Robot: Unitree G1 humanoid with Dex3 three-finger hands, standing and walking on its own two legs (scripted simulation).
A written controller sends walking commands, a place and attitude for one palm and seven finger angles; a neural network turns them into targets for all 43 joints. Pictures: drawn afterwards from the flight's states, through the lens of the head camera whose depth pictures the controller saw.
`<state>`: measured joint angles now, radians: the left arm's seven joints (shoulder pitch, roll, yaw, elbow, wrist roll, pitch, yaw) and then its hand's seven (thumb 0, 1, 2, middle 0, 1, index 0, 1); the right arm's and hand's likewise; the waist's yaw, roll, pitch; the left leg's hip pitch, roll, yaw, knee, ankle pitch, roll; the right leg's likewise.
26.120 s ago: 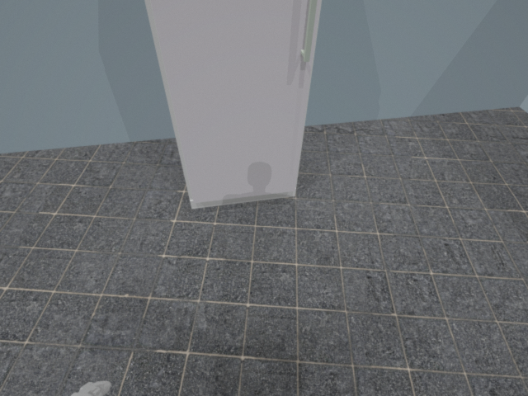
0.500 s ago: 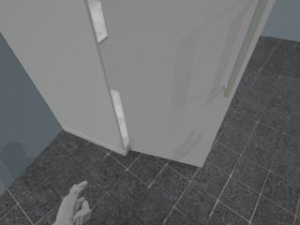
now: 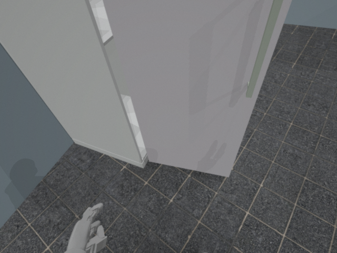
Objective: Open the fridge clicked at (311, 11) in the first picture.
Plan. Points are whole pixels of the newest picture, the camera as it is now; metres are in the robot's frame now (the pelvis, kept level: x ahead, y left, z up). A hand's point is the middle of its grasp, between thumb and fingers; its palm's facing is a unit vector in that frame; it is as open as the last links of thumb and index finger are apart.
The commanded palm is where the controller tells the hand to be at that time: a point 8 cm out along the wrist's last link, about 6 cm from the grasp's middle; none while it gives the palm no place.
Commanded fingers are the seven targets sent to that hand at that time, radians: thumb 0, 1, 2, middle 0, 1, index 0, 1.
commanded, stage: step back with the hand held close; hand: right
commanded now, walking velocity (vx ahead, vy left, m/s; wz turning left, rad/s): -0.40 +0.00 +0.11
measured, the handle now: (263, 42) +0.60 -0.23 +0.19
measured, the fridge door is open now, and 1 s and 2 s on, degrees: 81 81 81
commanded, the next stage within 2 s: stop stepping back and stand still in 0.42 s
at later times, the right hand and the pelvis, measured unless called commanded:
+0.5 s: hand out of the picture +0.14 -0.29 +0.16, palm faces +0.34 +0.86 -0.39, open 7.4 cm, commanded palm +0.06 -0.32 +0.18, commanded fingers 0.00 -0.90 -0.90 0.20 0.30 0.20 0.30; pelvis -0.10 -0.04 +0.01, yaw +5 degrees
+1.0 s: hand out of the picture +0.04 -0.34 +0.17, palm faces +0.36 +0.87 -0.33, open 7.4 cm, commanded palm -0.02 -0.38 +0.18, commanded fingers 0.00 -0.90 -0.90 0.20 0.30 0.20 0.30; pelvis -0.19 -0.10 +0.01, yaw +6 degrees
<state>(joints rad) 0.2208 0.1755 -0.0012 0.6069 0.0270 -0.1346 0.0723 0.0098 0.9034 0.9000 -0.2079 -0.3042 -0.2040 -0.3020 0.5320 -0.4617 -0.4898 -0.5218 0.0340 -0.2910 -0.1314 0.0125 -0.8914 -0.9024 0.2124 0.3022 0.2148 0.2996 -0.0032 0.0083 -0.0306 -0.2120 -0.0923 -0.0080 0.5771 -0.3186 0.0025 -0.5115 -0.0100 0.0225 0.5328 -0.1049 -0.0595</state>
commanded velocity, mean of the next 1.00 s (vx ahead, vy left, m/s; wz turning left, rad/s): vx -0.08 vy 0.06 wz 0.00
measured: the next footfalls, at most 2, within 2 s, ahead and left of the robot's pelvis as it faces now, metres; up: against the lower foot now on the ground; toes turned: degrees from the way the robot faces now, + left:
left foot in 0.02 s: -0.07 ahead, +0.12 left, +0.00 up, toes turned +0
right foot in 0.38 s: +0.04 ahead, -0.07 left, +0.00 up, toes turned +5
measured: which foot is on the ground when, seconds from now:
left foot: up 0.00-0.00, down 0.02-0.40, up 0.42-0.68, down 0.70-0.86, up 0.88-1.00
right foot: down 0.00-0.24, up 0.26-0.36, down 0.38-0.68, up 0.70-0.82, down 0.84-1.00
